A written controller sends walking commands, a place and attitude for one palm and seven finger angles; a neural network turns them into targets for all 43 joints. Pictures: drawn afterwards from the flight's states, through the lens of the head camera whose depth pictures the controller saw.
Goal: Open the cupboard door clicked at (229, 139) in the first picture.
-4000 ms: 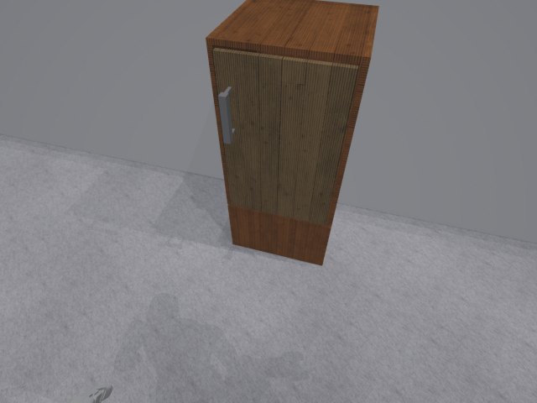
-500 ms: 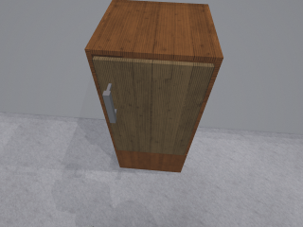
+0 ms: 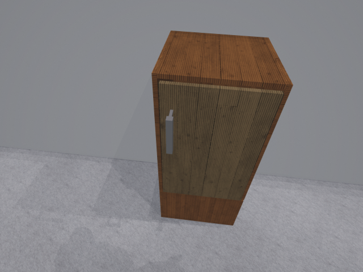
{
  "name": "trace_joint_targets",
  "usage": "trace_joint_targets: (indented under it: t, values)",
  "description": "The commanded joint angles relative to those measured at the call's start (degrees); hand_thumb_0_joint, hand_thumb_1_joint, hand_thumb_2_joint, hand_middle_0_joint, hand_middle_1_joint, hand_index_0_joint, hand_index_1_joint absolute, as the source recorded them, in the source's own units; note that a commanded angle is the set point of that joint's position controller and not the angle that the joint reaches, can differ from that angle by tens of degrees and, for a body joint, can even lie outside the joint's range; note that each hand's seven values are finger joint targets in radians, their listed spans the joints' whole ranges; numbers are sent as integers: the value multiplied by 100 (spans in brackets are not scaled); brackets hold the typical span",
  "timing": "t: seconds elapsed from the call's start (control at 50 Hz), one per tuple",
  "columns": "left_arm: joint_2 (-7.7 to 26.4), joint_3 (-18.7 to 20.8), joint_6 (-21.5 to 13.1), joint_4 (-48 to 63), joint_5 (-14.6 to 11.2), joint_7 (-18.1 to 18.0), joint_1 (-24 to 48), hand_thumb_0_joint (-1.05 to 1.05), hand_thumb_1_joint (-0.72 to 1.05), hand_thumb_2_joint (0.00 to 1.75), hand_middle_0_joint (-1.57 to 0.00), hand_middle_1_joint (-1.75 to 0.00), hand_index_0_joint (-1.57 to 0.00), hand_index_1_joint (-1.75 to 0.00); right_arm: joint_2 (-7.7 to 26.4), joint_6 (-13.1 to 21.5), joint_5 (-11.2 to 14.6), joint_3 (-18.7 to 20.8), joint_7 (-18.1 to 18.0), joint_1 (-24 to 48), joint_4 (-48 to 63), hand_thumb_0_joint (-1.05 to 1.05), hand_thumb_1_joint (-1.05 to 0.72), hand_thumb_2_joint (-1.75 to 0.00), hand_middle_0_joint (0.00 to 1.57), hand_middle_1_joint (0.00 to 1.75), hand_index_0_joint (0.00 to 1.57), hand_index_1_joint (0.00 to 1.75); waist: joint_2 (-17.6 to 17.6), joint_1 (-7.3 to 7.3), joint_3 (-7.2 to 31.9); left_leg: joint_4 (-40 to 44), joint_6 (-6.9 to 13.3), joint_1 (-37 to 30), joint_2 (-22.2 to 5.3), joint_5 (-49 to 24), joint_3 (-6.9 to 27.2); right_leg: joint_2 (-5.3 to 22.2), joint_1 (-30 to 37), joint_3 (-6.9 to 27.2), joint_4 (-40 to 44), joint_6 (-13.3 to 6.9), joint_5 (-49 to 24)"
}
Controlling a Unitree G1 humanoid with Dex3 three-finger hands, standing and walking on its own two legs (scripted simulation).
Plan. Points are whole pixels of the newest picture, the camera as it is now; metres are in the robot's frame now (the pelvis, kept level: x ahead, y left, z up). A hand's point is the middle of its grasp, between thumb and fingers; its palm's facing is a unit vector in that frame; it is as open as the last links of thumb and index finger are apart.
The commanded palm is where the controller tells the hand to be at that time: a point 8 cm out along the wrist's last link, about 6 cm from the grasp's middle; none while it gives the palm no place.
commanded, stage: come to a stop and stand still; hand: left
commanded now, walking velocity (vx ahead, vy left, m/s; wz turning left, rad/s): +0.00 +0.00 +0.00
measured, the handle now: (170, 132) +0.57 +0.08 -0.03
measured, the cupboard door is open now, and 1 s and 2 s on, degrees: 0 0 0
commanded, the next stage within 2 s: look again from close up in 1.18 s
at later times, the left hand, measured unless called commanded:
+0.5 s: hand out of the picture -0.07 +0.21 -0.16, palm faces +0.05 -0.98 -0.18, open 7.4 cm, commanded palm none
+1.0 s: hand out of the picture -0.10 +0.23 -0.19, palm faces +0.06 -0.98 -0.19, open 7.3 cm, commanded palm none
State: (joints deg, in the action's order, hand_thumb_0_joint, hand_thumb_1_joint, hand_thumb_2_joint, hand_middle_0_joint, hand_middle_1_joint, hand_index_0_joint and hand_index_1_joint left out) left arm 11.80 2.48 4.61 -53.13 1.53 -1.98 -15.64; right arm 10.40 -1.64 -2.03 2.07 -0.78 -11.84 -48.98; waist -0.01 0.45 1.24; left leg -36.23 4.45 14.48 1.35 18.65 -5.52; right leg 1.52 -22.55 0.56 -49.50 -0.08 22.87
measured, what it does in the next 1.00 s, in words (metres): walks backwards: right foot, then left foot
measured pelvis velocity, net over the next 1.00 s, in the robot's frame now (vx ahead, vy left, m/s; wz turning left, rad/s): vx -0.13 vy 0.05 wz -0.02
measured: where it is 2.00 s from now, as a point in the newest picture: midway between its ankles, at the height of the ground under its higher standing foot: outside the picture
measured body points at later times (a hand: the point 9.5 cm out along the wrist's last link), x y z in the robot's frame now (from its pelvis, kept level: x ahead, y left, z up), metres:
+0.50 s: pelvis -0.06 +0.04 +0.01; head -0.08 +0.05 +0.46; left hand -0.07 +0.26 -0.15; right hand -0.07 -0.20 -0.14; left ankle +0.02 +0.07 -0.72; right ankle +0.00 -0.10 -0.72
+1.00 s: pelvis -0.13 +0.05 -0.01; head -0.15 +0.07 +0.44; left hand -0.10 +0.28 -0.18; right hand -0.18 -0.18 -0.16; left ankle -0.19 +0.14 -0.72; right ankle -0.05 -0.06 -0.70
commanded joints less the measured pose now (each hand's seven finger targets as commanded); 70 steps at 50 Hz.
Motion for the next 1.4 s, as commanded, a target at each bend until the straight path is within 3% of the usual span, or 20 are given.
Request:
trace_joint_targets:
  t: [0.0, 0.14, 0.34, 0.54, 0.66, 0.7, 0.72, 0.76, 0.84, 0.86, 0.88, 0.9, 0.94, 1.0, 1.06, 1.12, 1.18, 1.24, 1.32, 1.38]
  values:
    - [297, 25, -266, 420, -11, 52, -219, 0, 90, 90, -20, -30, -20, -30, 871, 120, 36, 155, -40, -33, 415, 0, -90, -90, 20, 30, 20, 30, -519, 39, -784, 1926, 421, 782, -1293, 194, 1627, -84, 366, -190, 1075, -54, -182]
    - [473, -42, -504, 518, -22, 6, -30, 0, 90, 90, -20, -30, -20, -30, 635, 181, 119, 60, -24, -575, 153, 0, -90, -90, 20, 30, 20, 30, 922, -281, -217, 1314, -118, -45, -555, 354, 1082, 465, 107, 833, 2811, -518, 142]
    - [165, -49, -303, -66, 24, 36, -1023, 0, 90, 90, -20, -30, -20, -30, 795, 172, 99, 69, -59, -433, -253, 0, -90, -90, 20, 30, 20, 30, -617, 129, -487, 2954, -68, 1010, -1120, 1945, 1849, -98, 917, -164, 1679, -254, -392]
    - [-147, 18, -225, -577, 44, 16, -1844, 0, 90, 90, -20, -30, -20, -30, 832, 12, 78, 135, -50, -426, -564, 0, -90, -90, 20, 30, 20, 30, -135, 250, -741, 3104, -248, 1510, -1019, 2136, 1415, -239, 1544, -345, 1861, -276, -281]
    - [-21, 99, -214, -636, 88, 8, -2031, 0, 90, 90, -20, -30, -20, -30, 599, -120, 95, 150, -20, -442, -595, 0, -90, -90, 20, 30, 20, 30, 519, 151, -1020, 1836, -395, 1214, -297, 1990, 737, 128, 355, 462, 2637, -492, 949]
    - [327, 206, -261, -366, 88, -54, -1107, 0, 90, 90, -20, -30, -20, -30, 302, -268, 91, 232, -38, -1115, -728, 0, -90, -90, 20, 30, 20, 30, 1800, -402, -490, -1842, -533, -927, 529, 204, 114, 1326, -2105, 1986, 4685, -997, 2542]
    - [543, 305, -236, 13, 91, -149, 124, 0, 90, 90, -20, -30, -20, -30, 451, -374, 94, 355, -35, -1654, -836, 0, -90, -90, 20, 30, 20, 30, 2017, -860, -392, -3801, -443, -1239, 338, 130, 669, 1709, -2942, 2135, 4798, -1077, 1799]
    - [494, 292, -349, 450, 114, -222, 1439, 0, 90, 90, -20, -30, -20, -30, 349, -280, 92, 332, -15, -2633, -1027, 0, -90, -90, 20, 30, 20, 30, 1534, -1461, -126, -4109, -363, -1657, -69, 608, 887, 1334, -3316, 1150, 4129, -631, 721]
    - [218, 241, -254, -55, 31, -157, -619, 0, 90, 90, -20, -30, -20, -30, -71, 86, 104, 55, -25, -1990, -938, 0, -90, -90, 20, 30, 20, 30, -845, -272, -1325, 2096, -325, 182, 49, 910, 308, 152, -946, 590, 1058, -345, 851]
    - [-74, 179, -272, -146, -37, -132, -980, 0, 90, 90, -20, -30, -20, -30, 55, 181, 83, 27, -91, -1695, -774, 0, -90, -90, 20, 30, 20, 30, -1618, -77, -1427, 2623, -172, 523, -617, 300, 1070, -357, -908, 342, -171, -164, 327]
    - [-64, 180, -296, -108, -62, -67, -1133, 0, 90, 90, -20, -30, -20, -30, 238, 254, 85, 43, -204, -1269, -540, 0, -90, -90, 20, 30, 20, 30, -1646, 178, -1330, 2411, 121, 918, -1381, -577, 1904, -258, -912, 373, -975, -55, 103]
    - [-94, 215, -322, -91, -88, -5, -1163, 0, 90, 90, -20, -30, -20, -30, 377, 225, 22, 57, -255, -805, -359, 0, -90, -90, 20, 30, 20, 30, -940, 341, -803, 2250, 420, 1123, -1562, -891, 1625, -194, -421, 294, -1433, -62, -101]
    - [44, 176, -250, -32, -1, 4, -282, 0, 90, 90, -20, -30, -20, -30, 349, 375, 18, -4, -303, -584, -488, 0, -90, -90, 20, 30, 20, 30, -1298, 233, -1272, 2363, 632, 1323, -1761, -459, 2617, 80, -794, 733, -1228, 8, -459]
    - [-114, 57, -352, 35, -6, 124, -59, 0, 90, 90, -20, -30, -20, -30, 386, 402, -46, -29, -235, -979, -699, 0, -90, -90, 20, 30, 20, 30, -38, 159, -1586, 2180, 769, 899, -1701, -568, 2177, 105, -384, 212, 87, -167, -8]
    - [-172, 19, -534, -139, -34, 163, -470, 0, 90, 90, -20, -30, -20, -30, 433, 378, 8, -60, -213, -1420, -918, 0, -90, -90, 20, 30, 20, 30, -1, 206, -792, 1267, 403, 415, -1165, -819, 1492, -175, 1023, -82, 2033, -207, -425]
    - [479, 66, -675, -409, -69, 58, -1181, 0, 90, 90, -20, -30, -20, -30, 30, 412, 138, -130, -147, -1498, -793, 0, -90, -90, 20, 30, 20, 30, 1445, 233, -141, -1100, -231, 1699, -49, 1369, 297, 1818, 2448, 2512, 3218, -1260, -1989]
    - [359, 52, -663, -166, -56, -18, -272, 0, 90, 90, -20, -30, -20, -30, 7, 319, 153, -120, -98, -1360, -914, 0, -90, -90, 20, 30, 20, 30, 752, -61, -333, -1079, -314, 1054, -363, 1070, 569, 1467, 1360, 1811, 3419, -1388, -1767]
    - [398, 41, -597, -140, -80, 32, 41, 0, 90, 90, -20, -30, -20, -30, -261, 291, 148, -183, -53, -1686, -1139, 0, -90, -90, 20, 30, 20, 30, 711, -266, -333, 575, -402, -231, -132, -306, 225, 732, 539, 726, 3192, -836, -979]
    - [17, -37, -524, -218, -124, 92, -257, 0, 90, 90, -20, -30, -20, -30, 270, 383, 73, -117, -125, -1354, -1038, 0, -90, -90, 20, 30, 20, 30, -732, -10, -676, 1958, -106, 152, -1143, -279, 1510, -7, 509, 181, 2482, -236, -459]
    - [-2, -79, -527, -405, -63, 100, -367, 0, 90, 90, -20, -30, -20, -30, 344, 391, 103, -107, -135, -820, -947, 0, -90, -90, 20, 30, 20, 30, -702, 119, -870, 2150, -70, 717, -1046, -35, 1417, 67, 1183, 152, 2457, -198, -1057]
